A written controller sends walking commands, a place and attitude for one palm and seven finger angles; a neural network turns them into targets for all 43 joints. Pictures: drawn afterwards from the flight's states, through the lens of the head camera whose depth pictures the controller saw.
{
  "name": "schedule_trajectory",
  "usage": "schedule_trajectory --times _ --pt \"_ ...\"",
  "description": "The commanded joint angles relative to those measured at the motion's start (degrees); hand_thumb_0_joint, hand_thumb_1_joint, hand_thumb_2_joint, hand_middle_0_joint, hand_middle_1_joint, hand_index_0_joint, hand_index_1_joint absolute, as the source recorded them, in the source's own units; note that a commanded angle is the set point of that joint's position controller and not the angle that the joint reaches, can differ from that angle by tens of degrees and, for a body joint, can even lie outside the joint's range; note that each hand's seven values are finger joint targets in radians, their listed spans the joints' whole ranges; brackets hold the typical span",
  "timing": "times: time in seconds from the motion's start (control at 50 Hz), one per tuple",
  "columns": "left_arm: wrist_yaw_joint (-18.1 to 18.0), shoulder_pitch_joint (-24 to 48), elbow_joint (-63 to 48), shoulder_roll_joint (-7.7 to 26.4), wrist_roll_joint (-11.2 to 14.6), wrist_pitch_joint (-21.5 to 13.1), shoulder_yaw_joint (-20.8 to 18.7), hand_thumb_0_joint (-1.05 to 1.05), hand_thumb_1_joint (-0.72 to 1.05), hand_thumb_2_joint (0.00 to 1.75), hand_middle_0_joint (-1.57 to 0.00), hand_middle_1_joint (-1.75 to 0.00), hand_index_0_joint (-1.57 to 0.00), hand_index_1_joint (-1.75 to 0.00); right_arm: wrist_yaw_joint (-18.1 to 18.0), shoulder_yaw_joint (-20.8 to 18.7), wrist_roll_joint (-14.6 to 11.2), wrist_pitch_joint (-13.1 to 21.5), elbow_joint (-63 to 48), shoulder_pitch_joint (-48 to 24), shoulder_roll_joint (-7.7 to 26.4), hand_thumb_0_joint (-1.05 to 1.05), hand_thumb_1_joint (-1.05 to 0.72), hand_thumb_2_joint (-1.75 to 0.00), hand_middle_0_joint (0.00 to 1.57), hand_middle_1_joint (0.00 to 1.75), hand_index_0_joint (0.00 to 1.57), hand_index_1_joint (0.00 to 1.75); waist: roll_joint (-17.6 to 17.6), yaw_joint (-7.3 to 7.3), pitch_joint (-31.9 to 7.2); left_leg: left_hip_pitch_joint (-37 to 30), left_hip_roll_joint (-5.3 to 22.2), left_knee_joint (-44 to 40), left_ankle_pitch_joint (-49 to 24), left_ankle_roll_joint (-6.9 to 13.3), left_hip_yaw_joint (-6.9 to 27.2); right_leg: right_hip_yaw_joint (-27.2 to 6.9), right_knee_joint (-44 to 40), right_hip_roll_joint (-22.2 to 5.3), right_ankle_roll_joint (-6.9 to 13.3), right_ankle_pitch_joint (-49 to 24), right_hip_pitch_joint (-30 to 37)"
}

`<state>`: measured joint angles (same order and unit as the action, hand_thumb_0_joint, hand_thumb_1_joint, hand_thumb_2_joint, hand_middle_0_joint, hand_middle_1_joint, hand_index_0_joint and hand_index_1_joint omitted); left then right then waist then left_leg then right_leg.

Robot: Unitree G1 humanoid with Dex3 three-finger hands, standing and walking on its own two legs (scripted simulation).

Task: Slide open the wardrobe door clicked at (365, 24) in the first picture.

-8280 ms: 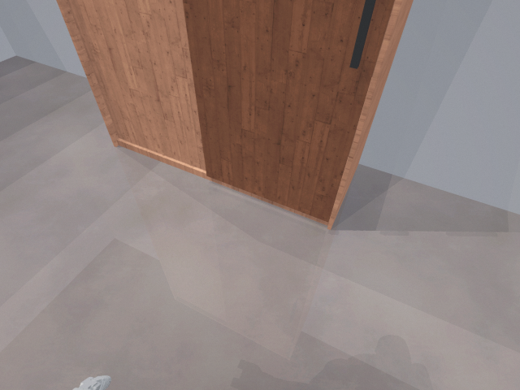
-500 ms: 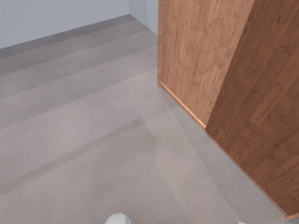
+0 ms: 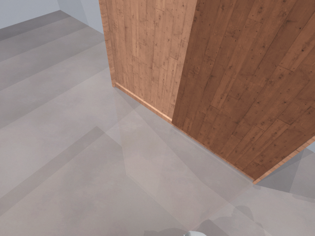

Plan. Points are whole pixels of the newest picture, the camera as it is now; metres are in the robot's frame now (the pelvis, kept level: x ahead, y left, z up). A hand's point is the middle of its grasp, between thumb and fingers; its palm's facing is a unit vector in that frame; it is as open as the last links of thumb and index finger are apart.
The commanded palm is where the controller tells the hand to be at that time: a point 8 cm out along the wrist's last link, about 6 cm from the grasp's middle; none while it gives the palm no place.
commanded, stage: turn to face it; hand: right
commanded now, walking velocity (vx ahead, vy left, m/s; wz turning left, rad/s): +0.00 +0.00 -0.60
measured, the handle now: out of the picture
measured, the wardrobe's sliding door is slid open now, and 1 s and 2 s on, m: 0.00 0.00 0.00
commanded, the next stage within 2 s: take the last steps up to it in 0.94 s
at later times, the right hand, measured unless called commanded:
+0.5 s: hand out of the picture +0.06 -0.29 -0.15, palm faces +0.31 +0.91 -0.26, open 7.4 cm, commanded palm none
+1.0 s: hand out of the picture -0.06 -0.19 -0.15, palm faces +0.54 +0.79 -0.28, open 7.4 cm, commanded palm none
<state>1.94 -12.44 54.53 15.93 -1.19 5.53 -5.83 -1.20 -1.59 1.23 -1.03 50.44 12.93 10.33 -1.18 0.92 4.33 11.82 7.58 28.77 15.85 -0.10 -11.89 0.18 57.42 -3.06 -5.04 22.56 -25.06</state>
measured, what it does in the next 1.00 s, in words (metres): steps on the spot, turning right: right foot, then left foot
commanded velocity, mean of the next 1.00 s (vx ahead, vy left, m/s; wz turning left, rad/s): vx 0.00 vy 0.00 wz -0.48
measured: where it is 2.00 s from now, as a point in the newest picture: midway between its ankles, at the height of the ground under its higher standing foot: outside the picture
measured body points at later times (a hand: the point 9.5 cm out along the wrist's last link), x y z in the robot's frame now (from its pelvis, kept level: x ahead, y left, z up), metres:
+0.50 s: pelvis +0.00 -0.05 +0.00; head +0.03 -0.07 +0.45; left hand +0.14 +0.17 -0.13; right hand +0.04 -0.34 -0.13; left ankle +0.05 +0.12 -0.67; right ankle -0.02 -0.14 -0.74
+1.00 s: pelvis -0.01 +0.01 +0.00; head +0.02 +0.02 +0.45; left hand +0.18 +0.21 -0.16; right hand -0.09 -0.23 -0.13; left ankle +0.07 +0.10 -0.74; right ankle -0.11 -0.12 -0.68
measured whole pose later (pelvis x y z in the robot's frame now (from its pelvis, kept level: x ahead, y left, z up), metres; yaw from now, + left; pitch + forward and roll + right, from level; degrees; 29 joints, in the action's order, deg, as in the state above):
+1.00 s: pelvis -0.01 +0.01 +0.00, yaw -32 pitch -2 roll -2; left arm 1.2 -12.8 55.4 15.1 -1.0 4.9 -5.1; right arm -1.3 -1.9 1.5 -1.0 52.1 13.8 10.6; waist -0.9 -0.2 3.8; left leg 13.3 6.4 29.4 14.2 0.5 -8.7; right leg -0.6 53.0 -2.0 -3.8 24.8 -21.3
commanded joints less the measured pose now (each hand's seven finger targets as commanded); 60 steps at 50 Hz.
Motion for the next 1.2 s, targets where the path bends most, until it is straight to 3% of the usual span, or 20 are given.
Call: schedule_trajectory --times 0.0,0.08,0.1,0.12,0.16,0.28,0.5,0.6,0.62,0.64,0.66,0.68,0.78,0.96,1.04,1.08,1.1,1.12,1.14,1.18 --pt "0.03 6.74 -6.70 1.86 0.58 -2.67 0.91 0.00 0.90 0.90 -0.20 -0.30 -0.20 -0.30 -0.46 -4.13 0.63 0.91 -2.50 2.65 14.61 0.00 -0.90 -0.90 0.20 0.30 0.20 0.30 14.04 -3.75 -5.24 -8.34 13.64 -6.38 -22.66 6.88 7.68 4.59 -11.32 1.14 0.58 3.34 -1.02" --pt "-0.37 1.46 -5.97 3.39 0.57 -3.86 0.77 0.00 0.90 0.90 -0.20 -0.30 -0.20 -0.30 -0.19 -4.74 0.07 0.30 -1.97 1.56 15.22 0.00 -0.90 -0.90 0.20 0.30 0.20 0.30 11.61 -0.71 -9.23 -4.95 12.98 3.75 -24.19 2.56 2.86 5.99 -29.23 1.98 2.33 -7.67 11.66" --pt "-0.28 -2.22 -5.01 6.80 0.50 -4.44 -0.07 0.00 0.90 0.90 -0.20 -0.30 -0.20 -0.30 -0.03 -4.38 -0.43 0.01 -2.39 1.27 13.74 0.00 -0.90 -0.90 0.20 0.30 0.20 0.30 2.61 1.52 -11.42 2.89 10.51 13.64 -16.10 -0.41 1.01 0.52 -35.63 -1.59 3.64 -17.10 22.00" --pt "-0.75 -5.32 -5.01 13.94 0.15 -4.94 -1.92 0.00 0.90 0.90 -0.20 -0.30 -0.20 -0.30 0.43 -3.54 -0.84 -0.17 -4.99 0.22 9.37 0.00 -0.90 -0.90 0.20 0.30 0.20 0.30 -16.79 3.62 -12.07 21.81 1.70 26.79 16.98 -5.50 0.23 -20.93 -36.72 -18.12 10.37 -40.56 31.06" --pt "-1.77 -7.39 -3.31 13.99 0.37 -4.42 -1.52 0.00 0.90 0.90 -0.20 -0.30 -0.20 -0.30 -0.05 -2.89 -0.14 -1.14 -5.72 -4.55 9.83 0.00 -0.90 -0.90 0.20 0.30 0.20 0.30 -11.72 4.19 -11.08 23.79 1.37 36.27 19.97 -4.84 8.81 -18.03 -34.80 -20.06 15.97 -51.97 27.60" --pt "-2.70 1.05 -6.22 8.76 0.31 -5.17 0.33 0.00 0.90 0.90 -0.20 -0.30 -0.20 -0.30 0.62 -3.43 -0.43 -0.93 -2.61 -2.79 10.16 0.00 -0.90 -0.90 0.20 0.30 0.20 0.30 -6.54 0.13 -6.76 21.54 -0.82 38.58 5.97 -6.19 11.07 -11.60 -35.84 -9.52 12.57 -43.74 20.99" --pt "-2.48 -2.61 -5.57 8.87 -0.23 -4.50 -0.71 0.00 0.90 0.90 -0.20 -0.30 -0.20 -0.30 -0.06 -2.75 -0.90 -0.51 -6.63 -10.20 9.12 0.00 -0.90 -0.90 0.20 0.30 0.20 0.30 -7.20 1.90 -6.12 16.77 -4.23 21.90 9.37 -6.35 12.75 -22.72 -34.98 -8.92 15.41 -38.52 19.46" --pt "-2.38 0.35 -6.27 8.32 -0.01 -4.13 -0.92 0.00 0.90 0.90 -0.20 -0.30 -0.20 -0.30 -0.33 -2.77 -1.33 0.42 -5.56 -4.06 9.06 0.00 -0.90 -0.90 0.20 0.30 0.20 0.30 -7.51 -1.22 -7.88 0.48 -7.04 3.14 0.80 -4.85 11.18 -23.96 -30.49 -5.53 12.69 -36.80 10.71" --pt "-2.28 0.71 -6.48 7.32 0.32 -4.11 -0.78 0.00 0.90 0.90 -0.20 -0.30 -0.20 -0.30 -0.49 -3.10 -1.28 0.91 -4.89 -1.45 9.99 0.00 -0.90 -0.90 0.20 0.30 0.20 0.30 -5.15 -2.56 -9.03 -6.49 -5.50 -4.76 -5.32 -4.57 11.86 -22.66 -28.07 -3.24 10.38 -29.61 6.44" --pt "-1.94 -0.41 -6.69 4.15 0.89 -4.30 -0.41 0.00 0.90 0.90 -0.20 -0.30 -0.20 -0.30 -0.88 -3.81 -0.60 1.56 -4.40 0.71 13.63 0.00 -0.90 -0.90 0.20 0.30 0.20 0.30 4.63 -3.34 -10.98 -16.09 4.00 -10.61 -7.08 -2.13 20.18 -17.75 -20.70 1.09 6.73 -15.08 -2.05" --pt "-1.93 -0.85 -8.04 1.31 0.86 -4.34 -0.03 0.00 0.90 0.90 -0.20 -0.30 -0.20 -0.30 -1.14 -4.59 0.13 1.74 -4.47 1.68 17.94 0.00 -0.90 -0.90 0.20 0.30 0.20 0.30 18.68 -3.66 -10.53 -17.49 19.08 -11.65 -14.99 4.84 34.70 -6.03 -7.17 9.05 2.56 10.47 -10.62" --pt "-2.14 -0.30 -7.99 4.40 0.27 -3.74 -0.79 0.00 0.90 0.90 -0.20 -0.30 -0.20 -0.30 -1.18 -4.23 -0.19 1.35 -4.95 1.75 17.63 0.00 -0.90 -0.90 0.20 0.30 0.20 0.30 13.71 -3.45 -9.37 -8.50 21.79 -11.71 -15.75 9.21 33.57 -7.22 3.28 6.32 2.91 13.23 -8.13" --pt "-0.61 -3.26 -3.94 2.80 -0.26 -1.85 -0.55 0.00 0.90 0.90 -0.20 -0.30 -0.20 -0.30 -0.73 -2.74 -0.11 1.42 -5.97 -7.06 10.66 0.00 -0.90 -0.90 0.20 0.30 0.20 0.30 11.73 1.14 -1.65 3.69 8.94 -12.84 -4.30 5.29 15.75 -3.39 13.13 2.81 1.86 -1.28 -4.56" --pt "-0.90 4.53 -4.52 0.84 0.52 -2.70 1.35 0.00 0.90 0.90 -0.20 -0.30 -0.20 -0.30 -0.56 -3.86 0.81 1.16 -0.70 3.34 13.85 0.00 -0.90 -0.90 0.20 0.30 0.20 0.30 13.21 -4.04 -3.33 -3.14 11.51 -9.83 -14.25 8.15 14.53 1.86 -10.45 2.39 1.57 4.73 1.74" --pt "-1.61 -0.18 -2.49 0.12 0.85 -3.95 2.21 0.00 0.90 0.90 -0.20 -0.30 -0.20 -0.30 -0.48 -3.89 0.44 1.11 1.24 3.04 13.81 0.00 -0.90 -0.90 0.20 0.30 0.20 0.30 12.86 -1.70 -7.92 -3.31 10.48 -4.25 -19.73 5.42 12.30 3.78 -25.99 3.62 2.32 -2.18 12.15" --pt "-1.73 -5.06 -0.92 4.09 0.43 -5.29 1.58 0.00 0.90 0.90 -0.20 -0.30 -0.20 -0.30 -0.17 -3.15 -0.71 0.58 1.15 2.29 10.36 0.00 -0.90 -0.90 0.20 0.30 0.20 0.30 0.76 1.03 -10.44 8.26 4.76 5.37 -0.22 -0.08 6.89 -3.95 -39.16 -2.75 4.86 -7.65 26.21" --pt "-1.87 -6.70 -1.03 9.83 -0.22 -5.35 0.25 0.00 0.90 0.90 -0.20 -0.30 -0.20 -0.30 0.47 -2.15 -0.71 0.41 -0.41 1.56 6.53 0.00 -0.90 -0.90 0.20 0.30 0.20 0.30 -15.50 2.20 -9.16 21.36 -2.48 17.56 15.94 -3.32 2.43 -20.74 -43.19 -15.58 9.74 -4.09 29.61" --pt "-2.04 -7.74 -0.87 11.77 -0.40 -4.98 -0.05 0.00 0.90 0.90 -0.20 -0.30 -0.20 -0.30 0.56 -1.89 -0.03 0.27 -1.46 -1.81 6.88 0.00 -0.90 -0.90 0.20 0.30 0.20 0.30 -14.47 3.82 -5.45 24.48 -2.68 24.71 18.75 -2.57 6.33 -25.17 -46.15 -20.07 14.83 0.52 24.81" --pt "-2.42 -6.78 -0.47 9.60 -0.56 -5.35 0.51 0.00 0.90 0.90 -0.20 -0.30 -0.20 -0.30 0.96 -2.17 0.32 0.39 -1.13 -3.87 7.65 0.00 -0.90 -0.90 0.20 0.30 0.20 0.30 -10.57 3.46 -1.67 25.40 -1.48 28.25 15.03 -2.06 8.63 -23.29 -47.79 -18.62 16.17 5.01 21.21" --pt "-3.12 -3.62 -0.40 5.45 -0.37 -6.07 1.88 0.00 0.90 0.90 -0.20 -0.30 -0.20 -0.30 1.72 -2.29 0.53 0.47 1.50 -3.06 7.63 0.00 -0.90 -0.90 0.20 0.30 0.20 0.30 -11.09 1.60 2.71 25.59 -1.21 32.28 8.24 -1.75 10.30 -19.07 -48.22 -13.89 14.40 5.46 17.41"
